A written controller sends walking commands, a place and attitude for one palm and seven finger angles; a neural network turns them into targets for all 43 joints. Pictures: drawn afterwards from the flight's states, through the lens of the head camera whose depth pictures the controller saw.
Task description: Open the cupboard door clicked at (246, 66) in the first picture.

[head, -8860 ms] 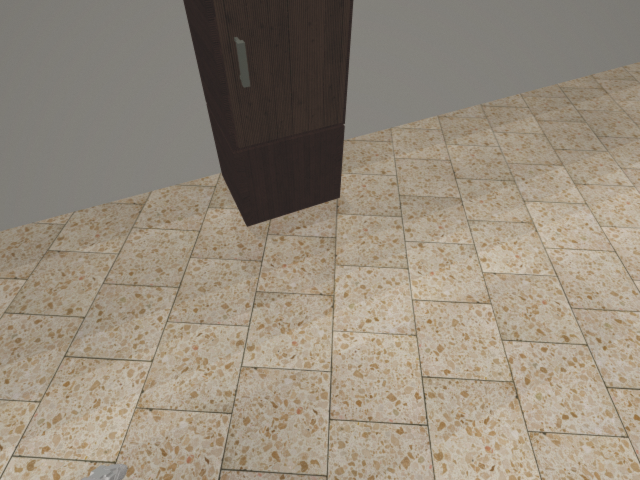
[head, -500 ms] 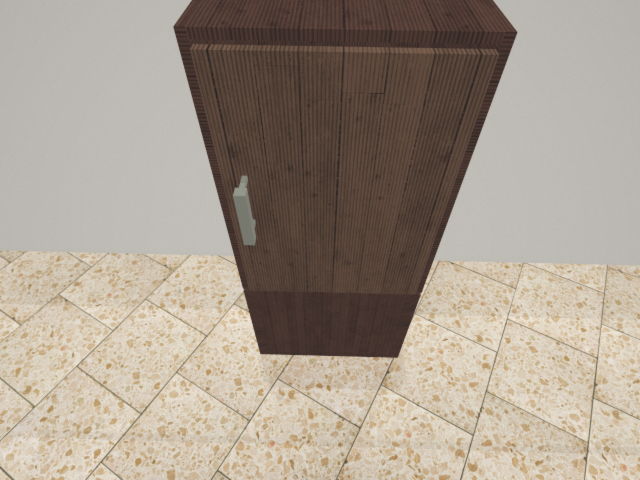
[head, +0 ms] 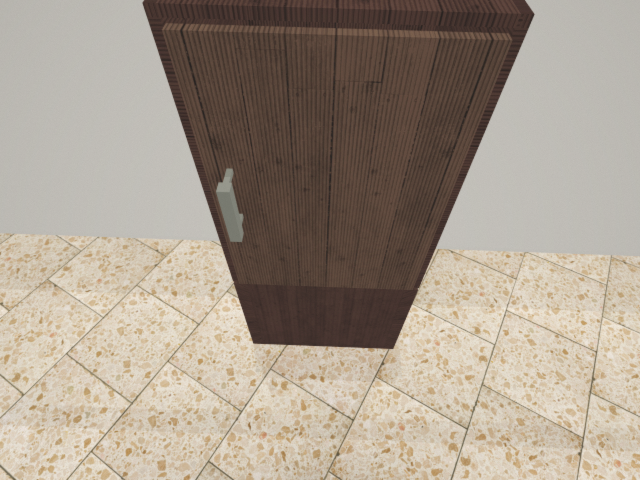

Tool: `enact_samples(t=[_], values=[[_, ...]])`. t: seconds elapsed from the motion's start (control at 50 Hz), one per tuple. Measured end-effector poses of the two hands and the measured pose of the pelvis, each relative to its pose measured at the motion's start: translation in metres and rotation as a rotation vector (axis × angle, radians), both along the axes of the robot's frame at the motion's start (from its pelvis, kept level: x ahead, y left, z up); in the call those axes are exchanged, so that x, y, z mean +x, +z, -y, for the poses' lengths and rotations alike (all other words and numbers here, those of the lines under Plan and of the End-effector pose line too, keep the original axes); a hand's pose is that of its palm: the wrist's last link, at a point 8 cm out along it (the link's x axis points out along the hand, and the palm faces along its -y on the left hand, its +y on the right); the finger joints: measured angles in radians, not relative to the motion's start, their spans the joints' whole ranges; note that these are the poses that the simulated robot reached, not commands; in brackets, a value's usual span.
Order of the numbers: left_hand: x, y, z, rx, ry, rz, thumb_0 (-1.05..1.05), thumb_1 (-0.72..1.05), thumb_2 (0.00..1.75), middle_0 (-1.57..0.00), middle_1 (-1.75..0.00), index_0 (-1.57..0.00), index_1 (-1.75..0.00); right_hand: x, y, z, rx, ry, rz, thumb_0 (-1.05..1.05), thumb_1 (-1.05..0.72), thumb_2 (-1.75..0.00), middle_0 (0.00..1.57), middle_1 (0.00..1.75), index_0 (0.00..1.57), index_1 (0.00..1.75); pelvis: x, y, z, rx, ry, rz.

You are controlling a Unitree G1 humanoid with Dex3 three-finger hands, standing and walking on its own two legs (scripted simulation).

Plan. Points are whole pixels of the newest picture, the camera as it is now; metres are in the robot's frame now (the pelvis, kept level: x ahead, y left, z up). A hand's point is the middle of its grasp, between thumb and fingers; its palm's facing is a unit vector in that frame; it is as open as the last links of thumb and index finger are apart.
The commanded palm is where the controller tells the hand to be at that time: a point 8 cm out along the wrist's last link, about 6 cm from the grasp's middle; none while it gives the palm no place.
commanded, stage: come to a stop and stand still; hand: left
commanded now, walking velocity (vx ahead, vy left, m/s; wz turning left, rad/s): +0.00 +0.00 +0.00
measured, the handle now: (233, 205) +0.53 +0.19 -0.03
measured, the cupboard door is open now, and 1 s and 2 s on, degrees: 0 0 0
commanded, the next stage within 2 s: look again from close up in 1.18 s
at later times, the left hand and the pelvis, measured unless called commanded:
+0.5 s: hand out of the picture -0.02 +0.25 -0.16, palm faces +0.03 -0.97 -0.25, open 7.4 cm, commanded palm none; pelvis -0.08 +0.05 +0.00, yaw +0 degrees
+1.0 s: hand out of the picture -0.15 +0.20 -0.17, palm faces +0.06 -0.98 -0.16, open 7.4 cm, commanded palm none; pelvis -0.11 +0.04 +0.00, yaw +1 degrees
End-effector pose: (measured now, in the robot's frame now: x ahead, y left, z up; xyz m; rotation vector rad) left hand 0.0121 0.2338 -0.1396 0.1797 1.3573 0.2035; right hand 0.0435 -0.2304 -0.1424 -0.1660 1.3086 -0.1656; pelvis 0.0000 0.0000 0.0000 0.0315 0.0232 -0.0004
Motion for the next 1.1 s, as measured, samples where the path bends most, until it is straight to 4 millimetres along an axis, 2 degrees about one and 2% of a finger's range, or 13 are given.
enact_samples(t=[0.16, 0.26, 0.4, 0.54, 0.68, 0.82, 0.94, 1.1], values=[[0.01, 0.006, -0.025, 0.028, -0.03, 0.125, 0.01, 0.91, 0.9, -0.2, -0.3, -0.2, -0.3, 0.012, 0.006, -0.01, -0.008, 0.037, 0.14, 0.0, -0.91, -0.9, 0.19, 0.3, 0.2, 0.3, -0.021, -0.004, -0.015, -0.022, 0.019, 0.01], [0.008, 0.01, -0.04, 0.033, -0.045, 0.195, 0.01, 0.91, 0.9, -0.2, -0.3, -0.2, -0.3, 0.006, 0.012, -0.022, -0.01, 0.038, 0.212, 0.0, -0.91, -0.9, 0.19, 0.3, 0.2, 0.3, -0.038, -0.006, -0.026, -0.026, 0.016, 0.039], [-0.013, 0.013, -0.054, 0.017, -0.063, 0.217, 0.01, 0.91, 0.9, -0.2, -0.3, -0.2, -0.3, -0.031, 0.017, -0.036, -0.007, 0.047, 0.208, 0.0, -0.91, -0.9, 0.2, 0.3, 0.2, 0.3, -0.064, -0.002, -0.04, -0.037, 0.007, 0.059], [-0.06, 0.01, -0.06, 0.007, -0.052, 0.134, 0.01, 0.91, 0.9, -0.2, -0.3, -0.2, -0.3, -0.083, 0.015, -0.037, -0.014, 0.018, 0.115, 0.0, -0.91, -0.9, 0.2, 0.3, 0.21, 0.3, -0.082, 0.002, -0.048, -0.034, 0.006, 0.062], [-0.116, 0.004, -0.053, -0.015, -0.017, 0.008, 0.01, 0.91, 0.9, -0.2, -0.3, -0.2, -0.3, -0.13, 0.01, -0.036, -0.013, -0.014, 0.004, 0.0, -0.91, -0.9, 0.2, 0.3, 0.2, 0.3, -0.093, 0.004, -0.049, -0.032, 0.01, 0.064], [-0.158, 0.0, -0.034, -0.051, 0.018, -0.081, 0.01, 0.91, 0.9, -0.2, -0.3, -0.2, -0.3, -0.156, 0.006, -0.042, 0.007, -0.032, -0.058, 0.0, -0.91, -0.9, 0.2, 0.3, 0.2, 0.3, -0.1, 0.004, -0.046, -0.033, 0.015, 0.062], [-0.172, -0.003, -0.019, -0.081, 0.036, -0.101, 0.01, 0.91, 0.9, -0.2, -0.3, -0.2, -0.3, -0.164, 0.003, -0.051, 0.031, -0.038, -0.068, 0.0, -0.91, -0.9, 0.19, 0.3, 0.2, 0.3, -0.105, 0.004, -0.044, -0.036, 0.016, 0.059], [-0.168, -0.005, -0.008, -0.099, 0.046, -0.07, 0.01, 0.91, 0.9, -0.2, -0.3, -0.2, -0.3, -0.166, 0.0, -0.061, 0.058, -0.039, -0.066, 0.0, -0.91, -0.9, 0.2, 0.3, 0.2, 0.3, -0.11, 0.003, -0.043, -0.037, 0.02, 0.053]])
